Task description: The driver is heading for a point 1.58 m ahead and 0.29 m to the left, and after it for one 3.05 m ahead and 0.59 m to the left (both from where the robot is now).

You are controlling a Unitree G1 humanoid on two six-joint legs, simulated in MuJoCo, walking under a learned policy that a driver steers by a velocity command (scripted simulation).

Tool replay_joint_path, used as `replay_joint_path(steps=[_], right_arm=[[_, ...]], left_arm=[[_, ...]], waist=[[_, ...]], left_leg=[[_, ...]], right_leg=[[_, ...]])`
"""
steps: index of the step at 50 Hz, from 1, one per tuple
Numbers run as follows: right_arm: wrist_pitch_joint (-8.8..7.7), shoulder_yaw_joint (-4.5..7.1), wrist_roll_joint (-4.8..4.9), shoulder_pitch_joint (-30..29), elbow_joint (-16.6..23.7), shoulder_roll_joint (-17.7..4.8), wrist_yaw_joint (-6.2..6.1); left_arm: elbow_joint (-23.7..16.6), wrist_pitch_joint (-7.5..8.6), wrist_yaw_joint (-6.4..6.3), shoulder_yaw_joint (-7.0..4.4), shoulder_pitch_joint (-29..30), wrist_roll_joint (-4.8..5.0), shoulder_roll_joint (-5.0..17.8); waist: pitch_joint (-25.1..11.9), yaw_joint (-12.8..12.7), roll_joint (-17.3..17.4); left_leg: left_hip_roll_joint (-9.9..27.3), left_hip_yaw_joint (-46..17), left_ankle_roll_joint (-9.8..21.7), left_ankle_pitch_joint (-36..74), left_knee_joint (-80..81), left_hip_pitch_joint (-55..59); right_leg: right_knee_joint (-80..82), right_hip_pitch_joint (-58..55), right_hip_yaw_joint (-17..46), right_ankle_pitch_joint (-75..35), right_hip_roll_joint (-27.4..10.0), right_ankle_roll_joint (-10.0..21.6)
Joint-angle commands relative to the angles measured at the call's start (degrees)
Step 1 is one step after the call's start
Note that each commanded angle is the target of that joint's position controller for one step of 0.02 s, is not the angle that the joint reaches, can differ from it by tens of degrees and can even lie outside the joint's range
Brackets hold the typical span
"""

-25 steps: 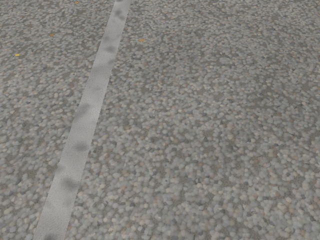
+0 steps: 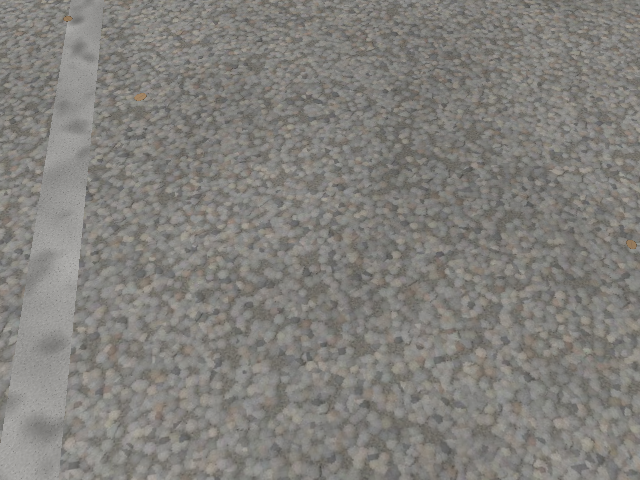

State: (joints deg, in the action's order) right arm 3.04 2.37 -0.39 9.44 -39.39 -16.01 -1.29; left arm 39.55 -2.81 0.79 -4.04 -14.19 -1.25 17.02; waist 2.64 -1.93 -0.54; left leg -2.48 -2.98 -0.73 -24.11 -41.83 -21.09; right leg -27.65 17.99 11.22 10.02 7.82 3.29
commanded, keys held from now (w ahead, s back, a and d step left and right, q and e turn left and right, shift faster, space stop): no key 1.00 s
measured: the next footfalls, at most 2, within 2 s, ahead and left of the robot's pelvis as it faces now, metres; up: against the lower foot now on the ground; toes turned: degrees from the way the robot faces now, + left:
left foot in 0.06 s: +0.04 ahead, +0.11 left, +0.00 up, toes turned -6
right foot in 0.40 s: -0.01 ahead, -0.10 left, +0.00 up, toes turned -1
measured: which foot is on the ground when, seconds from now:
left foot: up 0.00-0.04, down 0.06-1.00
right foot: down 0.00-0.06, up 0.08-0.38, down 0.40-1.00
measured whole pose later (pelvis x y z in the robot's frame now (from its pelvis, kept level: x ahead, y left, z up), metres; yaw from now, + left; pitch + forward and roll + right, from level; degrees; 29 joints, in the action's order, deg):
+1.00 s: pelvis -0.02 -0.01 +0.01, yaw -6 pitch -2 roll +0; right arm 1.0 0.5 -0.7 14.4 -61.0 -12.6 -1.4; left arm 61.0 0.2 -2.2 0.6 -13.5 -0.4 12.7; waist 2.0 0.9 0.6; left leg 0.2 -0.3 -0.3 -10.8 -21.7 -9.1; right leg -21.0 5.7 3.4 13.3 3.9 2.8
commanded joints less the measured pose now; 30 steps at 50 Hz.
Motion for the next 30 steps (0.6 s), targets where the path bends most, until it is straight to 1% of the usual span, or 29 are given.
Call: replay_joint_path(steps=[1,2,3,4,5,6,7,8,9,11,13,15,16,17,18,19,20,21,22,23,24,25,26,27,30], right_arm=[[-1.42,1.01,0.42,4.76,2.92,-4.53,-0.74],[-1.85,1.0,0.12,7.16,2.13,-4.48,-1.2],[-2.26,1.65,-0.7,6.85,2.41,-7.88,-1.76],[-2.2,2.45,-1.2,2.78,4.35,-13.16,-1.62],[-1.98,2.77,-1.49,3.24,3.93,-12.87,-1.04],[-2.17,1.73,-1.05,1.89,3.98,-9.18,-0.56],[-2.36,1.05,-0.67,-1.03,4.05,-6.57,-0.23],[-2.49,0.86,-0.72,-2.8,4.3,-5.94,-0.25],[-2.65,0.78,-0.69,-2.66,4.18,-5.77,-0.45],[-2.85,0.73,-0.56,0.21,2.93,-5.62,-0.47],[-2.99,0.74,-0.49,2.47,1.62,-5.7,-0.44],[-2.78,0.86,-0.67,3.23,0.62,-6.29,-0.12],[-2.5,1.09,-0.86,3.84,0.0,-6.96,0.11],[-2.18,1.3,-0.93,4.5,-0.7,-7.51,0.33],[-1.88,1.36,-0.7,4.47,-1.27,-7.65,0.47],[-1.8,1.29,-0.33,4.36,-1.82,-7.47,0.56],[-2.14,1.14,-0.37,5.42,-2.15,-6.65,0.6],[-2.65,0.62,-0.35,6.25,-1.25,-4.67,0.97],[-2.52,-0.4,0.32,6.07,-1.32,-1.68,0.91],[-2.17,-0.23,-0.43,5.19,-2.78,-3.2,0.55],[-2.15,0.16,-0.55,3.87,-3.58,-4.29,0.53],[-2.29,0.33,-0.42,3.48,-4.28,-4.84,0.67],[-2.33,0.6,-0.5,3.64,-4.82,-5.42,0.81],[-2.5,0.4,-0.43,4.44,-5.59,-4.93,0.89],[-2.62,0.05,-0.28,5.28,-8.39,-3.92,0.67]], left_arm=[[-3.48,0.41,0.03,-2.72,2.61,0.3,9.32],[-3.51,0.39,-0.24,-2.43,3.7,0.86,8.44],[-3.64,0.62,-0.55,-1.66,2.18,1.26,5.7],[-4.37,0.87,-0.82,-0.98,-0.02,1.49,2.87],[-3.59,0.73,-1.12,-2.2,0.57,-0.83,7.73],[-2.73,0.63,-0.94,-2.57,0.03,-0.78,8.19],[-1.32,0.41,-0.64,-2.46,-0.98,-0.43,7.52],[-0.49,0.16,-0.29,-2.32,-1.89,-0.2,6.9],[0.11,-0.03,0.03,-2.07,-2.64,-0.07,6.28],[0.32,-0.25,0.11,-1.41,-0.88,0.32,5.13],[0.16,-0.52,-0.04,-0.51,1.44,0.62,3.58],[0.52,-0.78,-0.23,0.46,2.62,0.79,2.31],[0.8,-0.82,-0.44,0.68,2.96,1.01,2.4],[1.27,-0.74,-0.71,0.8,2.61,1.24,2.57],[2.21,-0.5,-0.99,1.03,1.21,1.29,2.23],[3.19,-0.01,-1.34,1.36,-0.28,1.03,1.87],[3.51,0.68,-1.69,1.32,-0.04,0.38,3.36],[3.22,1.54,-2.1,1.14,-0.24,-0.6,6.6],[3.65,1.89,-2.09,1.36,4.2,0.08,7.0],[3.5,2.33,-1.79,2.18,6.12,0.35,3.88],[3.86,2.62,-1.8,2.46,6.32,0.36,3.28],[4.76,2.66,-2.07,2.48,5.51,0.2,3.68],[5.8,2.87,-2.47,2.5,4.17,0.47,4.15],[6.93,3.0,-2.64,2.52,3.14,0.69,4.24],[8.88,3.08,-2.67,2.84,2.77,0.72,3.38]], waist=[[-6.54,3.02,-6.77],[-6.5,4.54,-5.84],[-6.45,3.46,0.6],[-5.24,1.58,13.13],[-3.61,2.61,11.0],[-2.34,1.02,7.71],[-0.79,-0.4,5.79],[-1.28,-1.04,7.33],[-1.97,-0.72,9.12],[-3.09,1.08,8.56],[-3.74,2.56,8.68],[-4.14,3.47,10.48],[-4.13,3.92,11.55],[-3.95,3.9,12.15],[-3.8,2.77,11.47],[-3.69,1.39,9.83],[-4.75,1.78,7.67],[-7.27,2.92,0.67],[-4.41,5.36,-7.64],[-3.7,4.62,-5.68],[-2.51,3.67,-5.2],[-1.87,3.09,-5.1],[-1.47,2.78,-5.39],[-1.82,2.88,-5.33],[-1.02,2.81,-2.22]], left_leg=[[-1.53,0.68,1.38,3.11,11.02,6.23],[-0.56,0.79,1.93,8.79,19.66,12.23],[7.81,-7.02,3.72,6.58,26.05,16.55],[21.73,-23.63,8.99,7.8,30.78,17.99],[24.76,-25.03,14.42,14.64,28.99,10.09],[22.58,-21.88,15.33,18.41,28.11,7.39],[18.56,-16.0,13.74,20.38,27.3,6.02],[15.29,-11.77,12.04,22.89,26.41,7.33],[13.84,-9.43,11.72,28.05,25.35,9.58],[13.23,-7.29,11.97,34.18,23.57,13.68],[13.51,-7.03,12.16,34.67,22.39,16.81],[13.18,-6.73,12.07,33.14,21.69,16.53],[13.11,-7.08,12.2,33.5,21.25,16.12],[13.07,-7.57,12.18,34.97,20.54,15.81],[12.64,-7.3,11.44,36.65,19.12,14.9],[12.16,-6.68,9.58,37.43,17.6,12.71],[11.85,-6.9,6.92,34.12,17.07,9.29],[9.5,-4.25,4.29,25.67,13.76,5.17],[4.58,0.02,2.74,10.36,18.58,8.79],[5.17,0.15,2.14,10.44,19.96,12.95],[4.75,-0.48,2.06,13.48,20.32,12.68],[5.09,-0.72,2.0,16.52,20.59,13.1],[5.53,-0.9,2.1,18.84,20.21,13.26],[5.99,-1.13,2.12,20.01,20.67,13.36],[6.08,-1.15,1.78,19.08,21.68,12.79]], right_leg=[[4.79,-5.12,18.62,-13.71,-13.65,6.93],[3.1,-1.79,17.41,-9.19,-11.62,4.35],[-2.33,3.38,13.12,1.77,-7.6,0.79],[-12.96,12.34,0.79,16.95,2.73,-2.06],[-24.45,10.78,-2.13,22.83,1.7,-2.73],[-29.72,8.97,-0.95,20.77,0.41,-2.85],[-32.7,7.94,-0.98,17.12,-0.22,-3.28],[-34.33,7.92,-1.61,14.68,-0.01,-3.79],[-34.74,8.47,-2.27,14.3,0.2,-4.45],[-31.28,8.51,-3.27,14.68,-0.07,-5.56],[-23.55,7.06,-4.24,15.53,-1.42,-6.0],[-14.22,1.87,-7.12,17.38,-2.91,-5.58],[-10.34,-0.45,-8.96,18.02,-3.02,-5.16],[-6.21,-2.41,-10.12,16.46,-3.03,-4.64],[0.39,-5.58,-10.9,11.62,-3.14,-3.95],[9.71,-10.53,-10.71,2.63,-3.8,-3.15],[12.69,-16.07,-6.31,-3.26,-6.66,-2.15],[12.97,-21.16,2.73,-8.3,-15.29,-0.48],[9.84,-10.81,5.2,-16.21,-19.61,3.31],[9.1,-8.72,3.75,-12.54,-18.23,3.46],[9.15,-8.51,2.22,-7.86,-15.48,1.92],[9.39,-8.42,1.14,-5.95,-13.74,0.91],[9.53,-8.36,0.65,-6.4,-13.02,0.51],[9.44,-9.03,0.14,-7.16,-12.65,0.34],[9.57,-9.31,-0.13,-5.89,-12.53,0.59]])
